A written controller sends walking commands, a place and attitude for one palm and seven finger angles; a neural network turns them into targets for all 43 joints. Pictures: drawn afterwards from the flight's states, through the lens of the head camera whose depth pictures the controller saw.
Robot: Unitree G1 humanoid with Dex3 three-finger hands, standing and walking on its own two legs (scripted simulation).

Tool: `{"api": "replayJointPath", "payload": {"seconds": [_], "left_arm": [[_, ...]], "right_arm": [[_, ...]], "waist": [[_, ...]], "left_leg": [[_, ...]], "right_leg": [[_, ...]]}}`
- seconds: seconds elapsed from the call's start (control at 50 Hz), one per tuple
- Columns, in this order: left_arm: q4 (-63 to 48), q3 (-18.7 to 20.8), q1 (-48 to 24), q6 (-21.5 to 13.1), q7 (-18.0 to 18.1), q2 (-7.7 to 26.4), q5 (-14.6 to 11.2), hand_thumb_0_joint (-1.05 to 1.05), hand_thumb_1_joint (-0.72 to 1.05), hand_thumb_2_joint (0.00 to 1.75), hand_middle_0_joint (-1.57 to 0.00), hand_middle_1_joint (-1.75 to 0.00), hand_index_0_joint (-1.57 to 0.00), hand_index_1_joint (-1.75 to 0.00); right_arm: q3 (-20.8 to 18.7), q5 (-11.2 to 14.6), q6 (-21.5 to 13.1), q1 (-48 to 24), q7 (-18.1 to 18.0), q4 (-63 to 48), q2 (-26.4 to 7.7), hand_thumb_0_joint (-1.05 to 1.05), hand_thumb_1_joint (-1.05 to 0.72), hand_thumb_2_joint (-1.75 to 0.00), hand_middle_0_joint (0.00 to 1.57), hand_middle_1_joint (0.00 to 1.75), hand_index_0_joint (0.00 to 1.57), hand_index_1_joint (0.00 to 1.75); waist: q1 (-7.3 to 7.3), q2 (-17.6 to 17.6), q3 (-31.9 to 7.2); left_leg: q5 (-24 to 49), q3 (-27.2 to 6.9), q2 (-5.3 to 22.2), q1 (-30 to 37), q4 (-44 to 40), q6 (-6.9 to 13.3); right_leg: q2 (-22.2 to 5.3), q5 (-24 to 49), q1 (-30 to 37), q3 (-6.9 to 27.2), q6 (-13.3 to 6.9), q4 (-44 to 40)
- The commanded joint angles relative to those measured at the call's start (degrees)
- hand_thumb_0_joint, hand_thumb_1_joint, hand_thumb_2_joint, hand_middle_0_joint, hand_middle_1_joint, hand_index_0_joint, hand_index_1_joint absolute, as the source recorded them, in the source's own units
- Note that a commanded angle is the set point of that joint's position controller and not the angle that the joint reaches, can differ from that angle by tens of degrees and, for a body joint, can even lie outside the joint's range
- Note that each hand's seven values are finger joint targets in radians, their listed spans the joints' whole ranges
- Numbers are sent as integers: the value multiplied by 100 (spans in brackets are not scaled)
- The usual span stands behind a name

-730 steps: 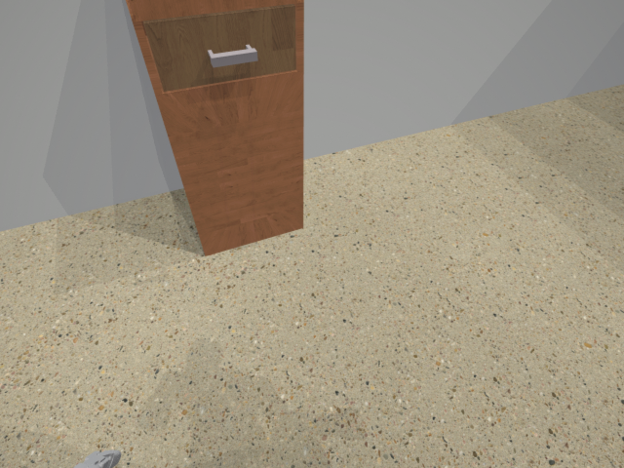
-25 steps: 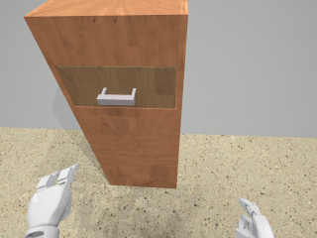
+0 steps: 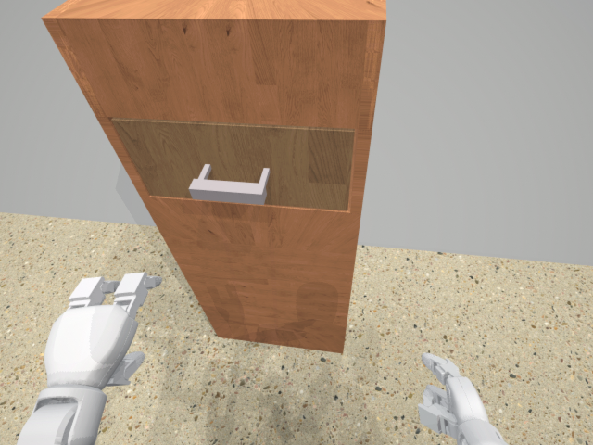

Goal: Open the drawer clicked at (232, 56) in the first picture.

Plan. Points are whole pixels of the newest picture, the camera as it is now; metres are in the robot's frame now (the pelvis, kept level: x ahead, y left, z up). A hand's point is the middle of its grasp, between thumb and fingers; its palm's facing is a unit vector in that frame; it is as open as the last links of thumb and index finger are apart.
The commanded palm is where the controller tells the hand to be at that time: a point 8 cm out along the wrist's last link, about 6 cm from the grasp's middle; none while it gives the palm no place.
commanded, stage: raise the hand with hooked fingers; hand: left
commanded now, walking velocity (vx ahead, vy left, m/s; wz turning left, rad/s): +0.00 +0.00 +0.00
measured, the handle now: (232, 181) +0.49 +0.18 +0.07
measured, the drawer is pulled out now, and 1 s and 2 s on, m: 0.00 0.00 0.00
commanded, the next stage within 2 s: move the hooked fingers above the handle in 1.14 s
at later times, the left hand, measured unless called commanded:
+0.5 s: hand (111, 262) +0.28 +0.26 +0.13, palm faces +0.10 -0.05 -0.99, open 13.4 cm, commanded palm +0.25 +0.25 +0.19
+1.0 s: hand (102, 239) +0.28 +0.25 +0.17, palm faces +0.04 -0.05 -1.00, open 13.9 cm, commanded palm +0.25 +0.25 +0.24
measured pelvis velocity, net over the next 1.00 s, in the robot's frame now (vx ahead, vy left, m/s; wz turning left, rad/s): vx -0.02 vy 0.01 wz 0.03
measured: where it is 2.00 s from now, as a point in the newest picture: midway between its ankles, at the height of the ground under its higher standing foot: outside the picture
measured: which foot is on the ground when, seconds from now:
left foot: down 0.00-1.00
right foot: down 0.00-1.00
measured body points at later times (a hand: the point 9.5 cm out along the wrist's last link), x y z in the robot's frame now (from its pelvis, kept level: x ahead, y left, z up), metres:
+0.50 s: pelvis +0.01 +0.00 +0.02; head +0.02 -0.03 +0.47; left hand +0.27 +0.26 +0.19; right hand +0.23 -0.20 -0.07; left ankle -0.02 +0.10 -0.71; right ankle +0.00 -0.12 -0.71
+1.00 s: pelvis -0.02 +0.01 +0.03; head -0.01 -0.03 +0.48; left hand +0.27 +0.25 +0.22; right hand +0.17 -0.22 -0.08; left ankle -0.02 +0.10 -0.71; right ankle +0.00 -0.12 -0.71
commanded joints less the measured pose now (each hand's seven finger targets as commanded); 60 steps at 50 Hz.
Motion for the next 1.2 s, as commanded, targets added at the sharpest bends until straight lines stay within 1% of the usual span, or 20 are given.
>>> {"api": "replayJointPath", "payload": {"seconds": [0.0, 0.04, 0.16, 0.26, 0.28, 0.34, 0.36, 0.42, 0.58, 0.6, 0.64, 0.72, 0.78, 0.82, 0.9, 0.98, 1.02, 1.06, 1.14, 1.18], "left_arm": [[-1246, 942, -41, -17, 43, 1216, -61, 0, -1, 51, -27, -88, -27, -88], [-1444, 914, -304, -79, 52, 1173, -83, 0, -6, 49, -27, -92, -27, -92], [-1449, 844, -1019, -58, -49, 1242, -210, 0, -20, 43, -28, -100, -28, -100], [-1305, 736, -1673, 165, -438, 1432, -286, 0, -31, 38, -29, -108, -29, -108], [-1343, 810, -1866, 196, -521, 1584, -281, 0, -34, 37, -29, -110, -29, -110], [-1257, 714, -2402, 277, -779, 1633, -339, 0, -41, 34, -29, -114, -29, -114], [-1098, 704, -2515, 325, -875, 1650, -358, 0, -43, 33, -29, -115, -29, -115], [-1064, 796, -2978, 349, -1144, 1851, -433, 0, -50, 30, -30, -120, -30, -120], [-554, 688, -4052, 415, -1799, 1981, -627, 0, -50, 30, -30, -120, -30, -120], [-568, 569, -4333, 379, -1874, 1945, -604, 0, -50, 30, -30, -120, -30, -120], [-634, 660, -4648, 306, -1937, 2129, -603, 0, -50, 30, -30, -120, -30, -120], [-465, 743, -5173, 217, -2057, 2274, -717, 0, -50, 30, -30, -120, -30, -120], [36, 789, -4560, 259, -2191, 2123, -783, 0, -50, 30, -30, -120, -30, -120], [-80, 688, -4509, 226, -2267, 2069, -824, 0, -50, 30, -30, -120, -30, -120], [-446, 669, -4677, 34, -2233, 2082, -794, 0, -50, 30, -30, -120, -30, -120], [-647, 1038, -4819, -185, -1961, 2377, -815, 0, -50, 30, -30, -120, -30, -120], [-663, 1029, -4895, -240, -1823, 2338, -810, 0, -50, 30, -30, -120, -30, -120], [-445, 981, -4912, -186, -1725, 2277, -802, 0, -50, 30, -30, -120, -30, -120], [-333, 786, -4938, -11, -1708, 2169, -724, 0, -50, 30, -30, -120, -30, -120], [-216, 632, -4844, 94, -1818, 1993, -768, 0, -50, 30, -30, -120, -30, -120]], "right_arm": [[-283, -9, -255, -575, -100, -885, -808, 0, -90, -90, 20, 30, 20, 30], [-338, -6, -248, -514, -80, -847, -807, 0, -90, -90, 20, 30, 20, 30], [-445, 57, -263, -479, -108, -711, -832, 0, -90, -90, 20, 30, 20, 30], [-419, 129, -198, -585, -158, -630, -852, 0, -90, -90, 20, 30, 20, 30], [-402, 158, -183, -650, -156, -629, -874, 0, -90, -90, 20, 30, 20, 30], [-358, 181, -110, -662, -170, -604, -844, 0, -90, -90, 20, 30, 20, 30], [-340, 194, -84, -672, -181, -590, -832, 0, -90, -90, 20, 30, 20, 30], [-309, 223, -17, -675, -171, -570, -849, 0, -90, -90, 20, 30, 20, 30], [-228, 317, 41, -777, -170, -587, -877, 0, -90, -90, 20, 30, 20, 30], [-215, 298, 40, -727, -163, -556, -880, 0, -90, -90, 20, 30, 20, 30], [-236, 296, 46, -725, -175, -551, -912, 0, -90, -90, 20, 30, 20, 30], [-237, 322, 8, -696, -161, -498, -916, 0, -90, -90, 20, 30, 20, 30], [-252, 371, 19, -657, -101, -510, -966, 0, -90, -90, 20, 30, 20, 30], [-257, 365, 52, -622, -74, -553, -989, 0, -90, -90, 20, 30, 20, 30], [-263, 339, -15, -634, -56, -631, -990, 0, -90, -90, 20, 30, 20, 30], [-303, 330, -90, -590, -97, -564, -985, 0, -90, -90, 20, 30, 20, 30], [-332, 331, -102, -540, -109, -483, -967, 0, -90, -90, 20, 30, 20, 30], [-322, 349, -95, -543, -119, -440, -959, 0, -90, -90, 20, 30, 20, 30], [-331, 370, -71, -604, -112, -398, -975, 0, -90, -90, 20, 30, 20, 30], [-311, 420, -69, -655, -104, -428, -968, 0, -90, -90, 20, 30, 20, 30]], "waist": [[123, -309, -957], [83, -139, -1062], [10, -107, -1121], [34, -211, -1018], [34, -130, -1024], [34, -40, -957], [27, -149, -850], [34, -77, -977], [-29, -181, -757], [-59, -175, -794], [-36, 1, -861], [-36, 35, -937], [35, -260, -679], [46, -327, -684], [58, -144, -834], [95, -42, -899], [80, 35, -939], [68, 48, -792], [38, 73, -846], [-12, -97, -724]], "left_leg": [[2642, -199, 85, 775, -822, -10], [2885, -200, 114, 1007, -854, -22], [2945, -196, 93, 1325, -1000, -34], [2929, -148, 49, 1459, -1251, -17], [2974, -151, 47, 1516, -1295, -24], [3047, -146, 32, 1619, -1467, -25], [3006, -123, 28, 1620, -1522, -19], [3214, -113, 13, 1715, -1647, -27], [2735, -65, -23, 1757, -1922, -16], [2686, -51, -27, 1765, -1968, -17], [2736, -81, -30, 1845, -2023, -23], [2637, -99, -38, 1895, -2099, -26], [2573, -93, -6, 1727, -2180, -43], [2511, -60, -15, 1650, -2231, -36], [2240, -65, -29, 1698, -2252, -10], [2173, -123, -27, 1774, -2242, -2], [2189, -119, -19, 1800, -2273, -24], [2097, -116, -23, 1742, -2299, -42], [2128, -92, -15, 1780, -2305, -51], [1963, -102, -8, 1758, -2324, -40]], "right_leg": [[-63, 2351, 1069, 145, -246, -807], [-75, 2404, 1079, 69, -232, -839], [-97, 2281, 1158, -92, -206, -999], [-123, 2381, 1474, -132, -184, -1233], [-106, 2407, 1548, -88, -197, -1290], [-125, 2397, 1714, -195, -185, -1407], [-114, 2413, 1744, -223, -178, -1469], [-117, 2638, 2050, -210, -179, -1561], [-82, 2330, 2187, -244, -165, -1913], [-122, 2266, 2217, -287, -159, -1925], [-104, 2225, 2241, -288, -175, -1963], [-108, 2105, 2302, -307, -177, -2059], [-75, 2035, 2294, -337, -182, -2108], [-112, 2006, 2346, -362, -172, -2089], [-108, 1635, 2274, -342, -173, -2107], [-56, 1522, 2212, -321, -177, -2148], [-88, 1495, 2199, -331, -181, -2137], [-88, 1405, 2108, -360, -180, -2161], [-85, 1435, 2126, -357, -184, -2153], [-58, 1316, 2089, -352, -175, -2209]]}}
